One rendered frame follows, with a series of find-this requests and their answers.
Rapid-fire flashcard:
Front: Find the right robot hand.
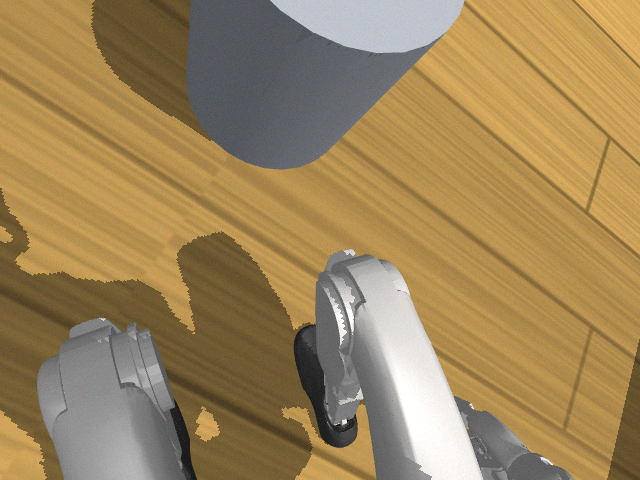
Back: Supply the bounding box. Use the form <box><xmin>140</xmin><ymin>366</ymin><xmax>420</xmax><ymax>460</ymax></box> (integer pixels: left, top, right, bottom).
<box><xmin>454</xmin><ymin>396</ymin><xmax>531</xmax><ymax>480</ymax></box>

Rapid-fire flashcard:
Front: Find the left robot foot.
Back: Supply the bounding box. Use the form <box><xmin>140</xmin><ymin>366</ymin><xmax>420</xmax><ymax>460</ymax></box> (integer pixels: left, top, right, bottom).
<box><xmin>170</xmin><ymin>399</ymin><xmax>197</xmax><ymax>480</ymax></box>

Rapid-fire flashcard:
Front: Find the right robot foot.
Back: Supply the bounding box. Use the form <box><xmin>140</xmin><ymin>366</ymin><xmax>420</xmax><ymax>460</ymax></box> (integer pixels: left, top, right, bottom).
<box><xmin>294</xmin><ymin>325</ymin><xmax>358</xmax><ymax>448</ymax></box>

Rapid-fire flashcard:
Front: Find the right robot arm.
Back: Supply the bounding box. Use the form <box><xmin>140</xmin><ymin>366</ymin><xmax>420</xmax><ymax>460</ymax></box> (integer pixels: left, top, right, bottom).
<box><xmin>507</xmin><ymin>453</ymin><xmax>574</xmax><ymax>480</ymax></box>

